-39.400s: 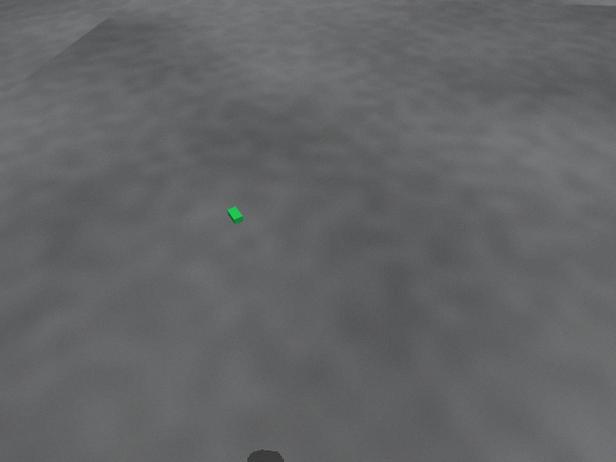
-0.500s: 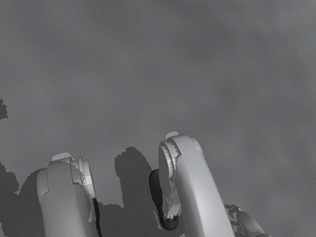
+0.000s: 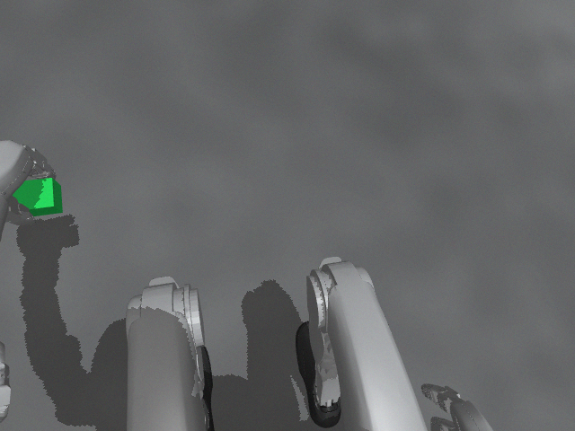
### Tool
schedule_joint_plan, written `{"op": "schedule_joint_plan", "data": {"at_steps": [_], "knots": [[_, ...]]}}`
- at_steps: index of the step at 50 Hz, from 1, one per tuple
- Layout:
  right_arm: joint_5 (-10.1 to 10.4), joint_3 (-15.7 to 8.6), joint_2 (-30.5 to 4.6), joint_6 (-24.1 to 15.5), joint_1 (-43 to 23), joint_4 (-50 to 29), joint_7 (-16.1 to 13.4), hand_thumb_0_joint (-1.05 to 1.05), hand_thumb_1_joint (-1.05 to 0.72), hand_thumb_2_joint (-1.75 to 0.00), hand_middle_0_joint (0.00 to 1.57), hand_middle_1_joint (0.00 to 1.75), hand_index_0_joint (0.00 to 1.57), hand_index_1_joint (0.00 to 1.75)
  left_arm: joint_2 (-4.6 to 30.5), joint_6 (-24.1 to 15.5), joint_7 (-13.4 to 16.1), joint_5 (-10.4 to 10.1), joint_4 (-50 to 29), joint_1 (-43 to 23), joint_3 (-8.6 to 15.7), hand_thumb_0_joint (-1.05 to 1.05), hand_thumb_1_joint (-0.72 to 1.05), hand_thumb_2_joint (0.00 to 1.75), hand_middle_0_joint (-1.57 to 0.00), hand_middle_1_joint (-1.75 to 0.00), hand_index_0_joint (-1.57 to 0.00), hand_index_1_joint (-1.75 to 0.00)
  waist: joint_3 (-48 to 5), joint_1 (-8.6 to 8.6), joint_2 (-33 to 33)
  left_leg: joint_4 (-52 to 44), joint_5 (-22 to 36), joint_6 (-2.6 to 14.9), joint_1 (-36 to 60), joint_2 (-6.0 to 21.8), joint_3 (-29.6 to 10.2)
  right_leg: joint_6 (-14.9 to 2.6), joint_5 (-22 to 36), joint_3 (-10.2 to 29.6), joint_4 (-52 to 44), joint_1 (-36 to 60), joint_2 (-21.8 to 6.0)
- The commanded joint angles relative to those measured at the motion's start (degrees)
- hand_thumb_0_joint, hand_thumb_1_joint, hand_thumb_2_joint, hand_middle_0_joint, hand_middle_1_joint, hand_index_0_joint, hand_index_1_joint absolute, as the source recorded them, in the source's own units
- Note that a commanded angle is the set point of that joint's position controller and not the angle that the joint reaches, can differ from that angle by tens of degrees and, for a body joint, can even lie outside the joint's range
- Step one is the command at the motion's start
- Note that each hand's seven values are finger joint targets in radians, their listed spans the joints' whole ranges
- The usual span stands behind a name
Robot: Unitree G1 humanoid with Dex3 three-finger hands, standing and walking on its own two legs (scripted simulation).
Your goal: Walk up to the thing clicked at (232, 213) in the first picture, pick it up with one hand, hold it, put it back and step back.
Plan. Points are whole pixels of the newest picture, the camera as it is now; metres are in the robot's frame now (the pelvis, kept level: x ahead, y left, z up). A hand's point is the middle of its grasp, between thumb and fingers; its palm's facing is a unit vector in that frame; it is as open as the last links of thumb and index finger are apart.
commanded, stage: lift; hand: left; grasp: from above
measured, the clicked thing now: (26, 199) +0.45 +0.34 -0.15
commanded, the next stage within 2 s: hold in 1.28 s
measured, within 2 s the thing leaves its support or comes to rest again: neither
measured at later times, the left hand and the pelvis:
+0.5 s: hand out of the picture +0.36 +0.31 +0.09, palm faces -0.43 -0.11 -0.90, open 7.2 cm; pelvis +0.01 +0.00 +0.16, yaw +4 degrees
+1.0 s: hand out of the picture +0.35 +0.26 +0.23, palm faces -0.43 -0.08 -0.90, open 7.2 cm; pelvis +0.04 +0.00 +0.30, yaw +5 degrees
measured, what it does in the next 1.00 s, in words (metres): rises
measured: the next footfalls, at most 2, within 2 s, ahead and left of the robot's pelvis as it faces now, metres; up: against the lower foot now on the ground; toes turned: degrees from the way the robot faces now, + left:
none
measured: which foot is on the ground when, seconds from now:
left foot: down 0.00-1.00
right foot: down 0.00-1.00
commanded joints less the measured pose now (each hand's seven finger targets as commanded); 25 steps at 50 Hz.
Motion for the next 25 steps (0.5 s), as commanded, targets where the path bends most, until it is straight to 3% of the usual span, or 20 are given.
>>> {"op": "schedule_joint_plan", "data": {"at_steps": [1,4,7,9,11,12,13,15,18,20,25], "knots": [[0.90,-5.63,-12.77,-0.66,9.04,-2.92,-1.64,0.00,-0.91,-0.90,0.20,0.30,0.20,0.30,15.69,-0.06,0.92,-2.64,-14.30,-13.99,3.57,0.00,0.83,0.16,-1.19,-0.17,-1.22,-0.14,-38.62,0.92,14.29,-20.83,2.65,1.37,33.69,-0.40,1.69,-4.12,8.08,-2.38,-16.03,19.76,1.88],[1.57,-6.10,-12.33,-0.53,8.74,-3.43,-2.32,0.00,-0.91,-0.90,0.20,0.30,0.20,0.30,14.97,0.67,0.10,-3.30,-17.76,-11.47,3.59,0.00,0.82,0.17,-1.17,-0.20,-1.20,-0.16,-41.26,2.26,13.75,-23.70,4.82,1.26,38.49,-0.14,1.31,-4.09,9.64,-2.18,-18.13,22.63,1.91],[2.16,-6.29,-11.99,-0.63,7.90,-3.70,-2.87,0.00,-0.91,-0.90,0.20,0.30,0.20,0.30,12.60,1.59,-0.91,-4.88,-20.98,-9.47,2.46,0.00,0.86,0.18,-1.18,-0.22,-1.22,-0.18,-39.66,1.64,12.59,-26.77,5.92,1.18,41.30,0.10,0.21,-3.85,10.80,-2.17,-20.14,24.77,1.73],[2.38,-6.40,-11.59,-0.65,6.99,-4.24,-3.49,0.00,-0.90,-0.90,0.20,0.30,0.20,0.30,13.37,2.09,-1.25,-5.67,-23.39,-7.63,3.54,0.00,0.84,0.17,-1.16,-0.23,-1.20,-0.19,-38.85,2.61,11.88,-29.18,4.91,1.17,43.07,0.29,0.59,-3.73,10.03,-1.78,-22.58,27.24,1.73],[2.66,-6.54,-11.27,-0.65,6.19,-4.78,-3.93,0.00,-0.90,-0.90,0.20,0.30,0.20,0.30,12.05,2.65,-1.65,-5.91,-26.34,-7.34,2.63,0.00,0.84,0.18,-1.15,-0.25,-1.20,-0.20,-39.13,2.39,13.23,-31.98,4.07,1.04,45.75,0.46,0.22,-3.63,9.79,-1.65,-24.30,29.22,1.75],[2.89,-6.56,-11.20,-0.66,5.81,-4.93,-4.23,0.00,-0.90,-0.90,0.20,0.30,0.20,0.30,12.39,3.09,-1.54,-6.07,-26.57,-5.47,3.46,0.00,0.83,0.18,-1.15,-0.23,-1.19,-0.19,-39.42,3.15,12.46,-33.34,3.61,1.00,47.43,0.55,-0.09,-3.56,9.54,-1.61,-25.22,30.48,1.80],[3.01,-6.56,-10.81,-0.65,5.43,-5.04,-4.52,0.00,-0.90,-0.90,0.20,0.30,0.20,0.30,10.47,3.48,-1.77,-6.18,-27.20,-4.43,2.06,0.00,0.84,0.17,-1.15,-0.24,-1.19,-0.20,-38.39,2.93,12.13,-34.53,3.76,0.97,48.39,0.72,0.27,-3.47,9.61,-1.44,-26.84,31.57,1.80],[3.43,-6.39,-10.48,-0.74,4.70,-5.43,-5.14,0.00,-0.90,-0.90,0.20,0.30,0.20,0.30,10.79,4.25,-1.81,-6.72,-29.12,-1.27,2.97,0.00,0.83,0.18,-1.14,-0.23,-1.18,-0.19,-38.15,3.81,11.35,-37.64,2.70,0.98,50.47,0.54,0.29,-3.35,8.90,-1.16,-29.72,35.46,1.89],[3.90,-6.36,-9.64,-0.75,3.79,-5.48,-6.01,0.00,-0.89,-0.90,0.20,0.30,0.20,0.30,9.53,5.77,-1.74,-6.98,-32.04,1.74,2.78,0.00,0.81,0.19,-1.12,-0.25,-1.17,-0.21,-38.68,4.32,10.08,-40.76,5.88,1.08,54.99,0.41,1.72,-3.25,10.57,-0.24,-34.74,41.30,1.87],[4.09,-6.27,-8.97,-0.99,3.14,-5.33,-6.51,0.00,-0.90,-0.90,0.20,0.30,0.20,0.30,6.55,6.56,-2.13,-7.61,-32.61,3.61,0.48,0.00,0.80,0.17,-1.12,-0.24,-1.16,-0.19,-35.80,3.68,9.35,-43.35,6.06,1.01,57.14,0.64,2.09,-3.15,10.68,0.04,-37.85,43.54,1.94],[4.75,-6.03,-8.22,-2.04,2.09,-4.80,-8.00,0.00,-0.89,-0.90,0.20,0.30,0.20,0.30,4.94,7.73,-1.95,-7.50,-34.41,6.74,-0.13,0.00,0.82,0.20,-1.13,-0.26,-1.17,-0.22,-31.01,4.46,8.08,-52.05,2.77,0.60,63.74,0.99,1.10,-3.18,8.78,0.53,-44.73,50.15,2.10]]}}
